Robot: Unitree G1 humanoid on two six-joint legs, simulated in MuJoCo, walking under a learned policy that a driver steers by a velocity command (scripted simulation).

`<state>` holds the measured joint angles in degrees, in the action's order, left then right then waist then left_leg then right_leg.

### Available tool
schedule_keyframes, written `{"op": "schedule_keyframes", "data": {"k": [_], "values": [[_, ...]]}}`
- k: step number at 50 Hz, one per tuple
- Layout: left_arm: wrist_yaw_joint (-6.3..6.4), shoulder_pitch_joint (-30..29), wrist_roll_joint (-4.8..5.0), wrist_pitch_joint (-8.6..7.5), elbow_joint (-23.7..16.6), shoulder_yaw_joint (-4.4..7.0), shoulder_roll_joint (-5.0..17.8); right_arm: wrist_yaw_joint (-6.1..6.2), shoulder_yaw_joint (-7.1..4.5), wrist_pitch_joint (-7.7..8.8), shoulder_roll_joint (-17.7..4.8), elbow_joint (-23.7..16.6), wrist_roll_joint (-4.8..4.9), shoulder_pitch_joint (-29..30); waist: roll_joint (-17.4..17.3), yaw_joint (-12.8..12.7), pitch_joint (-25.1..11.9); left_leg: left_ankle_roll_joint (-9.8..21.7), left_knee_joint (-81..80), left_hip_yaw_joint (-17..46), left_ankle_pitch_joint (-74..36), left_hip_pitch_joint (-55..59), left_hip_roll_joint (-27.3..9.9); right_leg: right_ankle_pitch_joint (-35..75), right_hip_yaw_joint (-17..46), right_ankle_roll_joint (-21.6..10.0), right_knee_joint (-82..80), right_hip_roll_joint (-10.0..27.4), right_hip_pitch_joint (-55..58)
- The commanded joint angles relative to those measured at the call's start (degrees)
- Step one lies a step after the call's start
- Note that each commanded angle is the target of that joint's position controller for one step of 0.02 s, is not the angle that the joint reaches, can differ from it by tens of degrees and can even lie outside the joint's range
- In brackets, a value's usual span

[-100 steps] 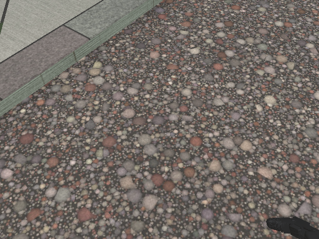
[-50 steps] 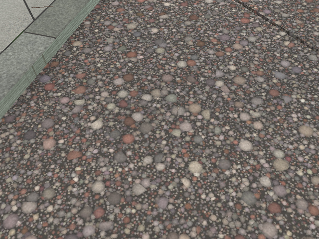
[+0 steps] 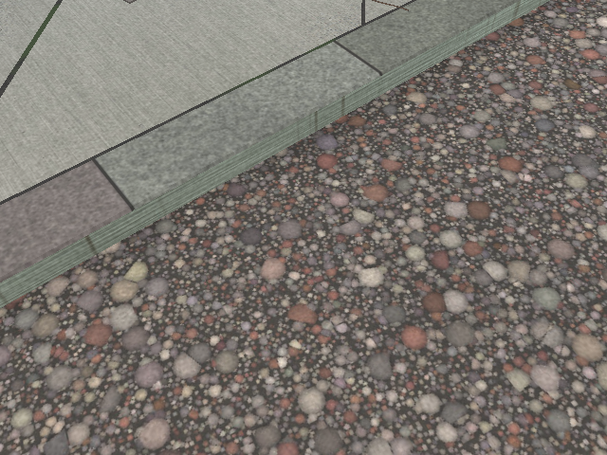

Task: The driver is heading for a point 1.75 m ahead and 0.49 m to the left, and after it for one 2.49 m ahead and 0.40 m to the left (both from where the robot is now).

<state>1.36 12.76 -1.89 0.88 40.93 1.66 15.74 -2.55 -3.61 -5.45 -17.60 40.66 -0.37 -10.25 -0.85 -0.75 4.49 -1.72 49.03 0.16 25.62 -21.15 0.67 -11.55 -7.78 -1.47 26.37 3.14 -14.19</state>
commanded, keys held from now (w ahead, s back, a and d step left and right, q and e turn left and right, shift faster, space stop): q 0.34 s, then w+q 0.38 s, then w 0.28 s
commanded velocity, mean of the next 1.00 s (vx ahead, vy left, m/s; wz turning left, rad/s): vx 0.22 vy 0.00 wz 0.53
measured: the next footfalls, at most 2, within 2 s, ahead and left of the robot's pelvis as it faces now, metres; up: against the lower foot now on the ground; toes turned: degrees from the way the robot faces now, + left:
left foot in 0.10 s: +0.02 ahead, +0.11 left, +0.00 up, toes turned +4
right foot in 0.60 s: +0.10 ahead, -0.06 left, +0.00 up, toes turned +26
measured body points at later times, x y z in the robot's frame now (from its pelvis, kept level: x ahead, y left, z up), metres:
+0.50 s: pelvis +0.00 +0.03 +0.00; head +0.02 +0.05 +0.45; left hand +0.05 +0.34 -0.11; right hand +0.16 -0.22 -0.10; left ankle -0.02 +0.11 -0.74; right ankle +0.04 -0.10 -0.70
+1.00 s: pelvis +0.15 +0.10 -0.01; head +0.18 +0.11 +0.44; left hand -0.03 +0.30 -0.13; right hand +0.44 +0.01 -0.11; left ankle +0.20 +0.26 -0.72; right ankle +0.06 -0.08 -0.74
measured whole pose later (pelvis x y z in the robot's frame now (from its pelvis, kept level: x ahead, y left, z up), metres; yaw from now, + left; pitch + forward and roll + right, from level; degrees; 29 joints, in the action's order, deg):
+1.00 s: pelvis +0.15 +0.10 -0.01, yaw +31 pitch +2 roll +0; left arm -0.4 26.9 -0.9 -4.2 51.5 1.7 14.2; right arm -4.3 -1.6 0.1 -15.6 39.8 -2.7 -3.9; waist -1.8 -4.8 1.7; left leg 2.8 37.2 -1.5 10.0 -32.7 -0.4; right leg -20.8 -5.2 0.1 12.2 0.4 6.3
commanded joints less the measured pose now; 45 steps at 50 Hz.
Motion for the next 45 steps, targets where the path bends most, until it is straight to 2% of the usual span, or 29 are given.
{"op": "schedule_keyframes", "data": {"k": [1,3,4,5,6,7,8,9,10,11,12,14,17,18,20,22,24,27,29,30,31,32,33,34,35,36,38,42,45], "values": [[-0.41,0.19,-0.08,-0.22,-2.79,3.27,10.81,-0.16,-0.69,1.01,-4.06,-4.58,0.29,-0.06,11.86,-0.42,-7.33,1.58,-7.29,-3.55,0.22,4.03,0.52,15.01,9.05,-9.31,-5.49,14.03,4.66],[-0.53,-0.73,0.76,0.31,-2.58,3.60,11.32,0.06,-0.58,1.81,-3.54,-3.91,0.02,-2.93,9.73,1.85,-7.63,3.21,-18.85,-4.82,-6.73,10.67,1.47,12.45,6.27,-6.25,-0.36,13.28,1.82],[-0.64,1.14,0.77,0.52,-1.84,3.60,10.53,0.64,-0.83,2.47,-4.68,-3.26,-0.58,-4.38,5.15,2.41,-7.34,4.05,-26.18,-1.14,-11.24,15.11,1.02,6.62,3.82,-2.64,4.95,11.70,-2.21],[-1.08,3.71,0.19,1.00,-2.58,2.88,6.91,1.43,-1.87,3.23,-10.08,-3.79,-1.22,-4.71,-10.98,1.28,-5.73,6.91,-34.65,18.62,-15.34,18.86,-12.38,-12.45,-1.97,2.08,19.91,5.21,-13.05],[0.01,-1.85,0.21,1.98,-6.83,2.11,5.59,1.45,-3.87,3.28,-17.43,-4.69,-1.11,-6.60,-16.71,3.60,-2.96,16.02,-33.95,32.32,-31.82,12.97,-23.18,-25.54,2.97,3.77,28.18,-3.32,-21.58],[0.43,-3.93,0.28,2.55,-6.46,2.39,7.27,1.63,-3.59,3.21,-14.46,-3.85,-0.87,-8.16,-9.54,4.61,-3.16,18.33,-32.90,28.60,-33.01,12.63,-21.09,-23.55,8.34,3.72,34.23,-1.42,-21.07],[0.16,-2.99,1.14,2.59,-5.50,2.60,7.21,1.96,-2.51,3.12,-11.23,-3.87,-0.47,-4.97,-7.45,2.26,-1.82,17.09,-32.42,23.33,-31.23,11.13,-17.04,-18.44,9.71,3.38,35.38,-0.90,-20.46],[-0.09,-1.64,1.44,2.12,-4.32,2.81,7.49,2.20,-1.97,2.96,-9.39,-4.31,-0.44,-1.11,-6.68,0.22,-1.47,14.53,-32.34,19.47,-28.98,10.76,-12.73,-13.82,10.23,3.25,33.77,-0.49,-19.41],[-0.27,-0.61,0.76,1.88,-3.64,3.15,8.17,2.57,-1.75,3.09,-8.58,-4.77,-0.11,0.51,-8.10,-0.20,-2.58,13.52,-31.61,17.67,-31.63,12.13,-10.46,-11.30,9.57,3.29,34.19,-0.98,-18.90],[-0.54,0.52,0.26,1.81,-2.82,3.25,8.39,2.62,-1.48,3.19,-7.67,-4.80,0.04,0.32,-7.86,-0.20,-4.75,13.46,-30.83,16.69,-35.48,13.54,-9.33,-10.20,9.26,3.61,35.46,-1.58,-17.86],[-0.76,0.68,0.27,1.88,-2.66,3.24,8.11,2.52,-1.47,3.33,-7.62,-4.56,0.20,-0.77,-6.49,-0.02,-6.20,13.56,-30.30,16.78,-37.24,14.68,-9.25,-9.75,9.28,3.85,35.97,-1.99,-17.56],[-0.86,-0.48,0.62,2.15,-3.04,3.02,7.15,2.39,-1.83,3.60,-8.28,-3.90,0.30,-2.94,-4.93,0.79,-6.76,13.95,-30.05,18.32,-36.48,16.83,-9.43,-9.45,9.70,4.20,34.34,-2.17,-18.77],[-0.55,-2.63,0.71,2.48,-3.76,2.80,6.67,2.47,-2.16,3.57,-8.69,-3.32,-0.01,-5.30,-6.02,2.16,-5.95,14.67,-30.24,21.73,-31.55,18.22,-9.55,-10.18,10.31,4.34,29.45,-2.53,-20.05],[-0.63,-2.84,0.45,2.37,-3.90,2.76,6.88,2.45,-2.32,3.52,-8.90,-3.02,-0.16,-6.67,-6.12,2.75,-6.99,15.21,-31.45,23.47,-22.78,18.43,-9.32,-10.60,10.33,4.29,27.77,-2.67,-19.51],[-1.04,-4.71,0.07,1.98,-4.38,2.72,7.11,2.17,-2.49,3.43,-9.08,-2.83,-0.74,-7.76,-6.82,3.73,-5.94,16.26,-34.69,27.68,-2.72,16.99,-8.80,-11.21,10.44,3.97,24.11,-3.12,-19.25],[-1.36,-6.35,0.03,1.29,-4.83,2.61,7.08,1.86,-2.71,3.53,-9.55,-2.73,-1.16,-8.06,-7.08,4.10,-4.23,16.87,-36.04,30.85,4.81,15.26,-8.71,-12.20,10.59,3.54,20.37,-3.83,-18.26],[-1.45,-7.01,0.18,0.32,-4.98,2.34,6.71,1.67,-2.93,3.87,-9.99,-2.47,-1.35,-8.29,-6.32,4.03,-3.66,17.08,-35.64,32.56,6.00,13.41,-8.22,-13.26,10.85,2.81,16.68,-4.71,-15.48],[-1.08,-4.93,0.95,-1.08,-4.60,1.99,6.33,1.29,-3.14,4.43,-10.12,-2.57,-1.39,-6.38,-5.95,1.96,-3.42,16.07,-34.41,34.32,6.29,7.04,-6.63,-13.74,11.13,1.04,9.35,-6.37,-5.88],[0.00,3.07,1.46,-1.95,-2.11,1.84,5.31,1.47,-2.98,4.49,-9.03,-3.57,-0.82,-1.17,-3.70,-4.19,-2.62,11.93,-30.19,31.15,8.77,-5.43,-1.64,-5.29,10.34,-0.52,-5.03,-6.47,11.99],[0.93,7.54,1.01,-2.49,-0.94,2.71,8.84,1.81,-2.39,4.99,-6.37,-4.11,-0.38,-0.79,2.10,-6.05,-3.44,8.16,-21.68,25.43,12.50,-15.61,2.67,-9.46,15.92,-1.35,-8.88,-0.29,22.93],[1.51,10.58,0.29,-2.81,-1.66,3.61,14.82,1.89,-0.77,5.63,-0.63,-5.41,0.37,-2.88,13.84,-5.80,-8.36,5.13,-2.58,12.74,11.92,-20.05,9.68,-29.97,36.39,-4.58,-16.91,16.81,27.00],[1.44,6.54,-0.55,-2.71,-1.33,4.43,17.28,2.12,-1.42,5.87,-5.08,-5.86,-1.61,0.09,8.73,-4.05,-0.67,4.94,4.65,10.58,3.95,-25.86,8.04,-37.37,45.86,-7.57,-20.84,20.10,16.86],[1.03,4.40,-0.27,-2.83,-1.14,3.72,13.52,1.62,-1.91,6.01,-6.85,-5.70,-2.17,0.19,5.98,-1.27,2.66,4.95,7.88,11.02,-0.87,-25.26,3.59,-35.93,42.05,-8.43,-19.75,18.83,12.61],[0.50,1.89,0.38,-3.17,-1.44,2.83,9.98,0.72,-1.97,6.09,-6.80,-3.99,-1.99,-1.96,5.65,0.24,3.37,4.27,9.05,10.17,-4.51,-23.90,2.68,-30.64,35.61,-7.18,-20.03,14.98,11.51],[0.17,0.90,0.54,-3.54,-1.70,2.43,8.57,-0.04,-1.96,5.88,-6.39,-2.52,-1.89,-3.92,7.24,0.89,2.67,3.51,10.83,8.77,-7.46,-22.45,2.45,-23.71,29.22,-6.14,-20.15,11.85,11.26],[0.17,1.44,0.55,-3.92,-1.44,2.22,7.79,-0.72,-1.89,5.62,-6.09,-1.74,-2.01,-4.53,8.21,0.68,1.92,2.96,13.32,7.20,-9.73,-21.89,1.75,-17.75,24.43,-5.99,-20.22,10.20,11.09],[-0.66,5.09,0.44,-5.04,0.34,2.10,7.05,-1.35,-1.27,5.69,-4.45,-2.37,-2.01,-2.49,6.82,-0.38,1.03,2.71,14.71,7.12,-13.06,-22.40,1.22,-8.23,19.74,-6.55,-19.78,9.18,11.67],[-1.76,10.02,0.57,-6.08,3.47,2.22,6.80,-1.38,-0.46,5.99,-3.10,-3.71,-2.13,3.67,6.53,-2.33,1.98,2.19,7.71,6.22,-16.31,-24.69,1.29,5.04,14.11,-7.53,-19.39,8.67,14.23],[-1.93,11.21,0.90,-6.16,5.30,2.04,6.69,-1.90,0.73,6.26,-1.49,-5.41,-2.27,9.73,7.40,-3.16,1.81,2.06,-3.60,0.89,-18.28,-19.77,0.22,15.03,9.57,-7.47,-18.26,7.98,13.65]]}}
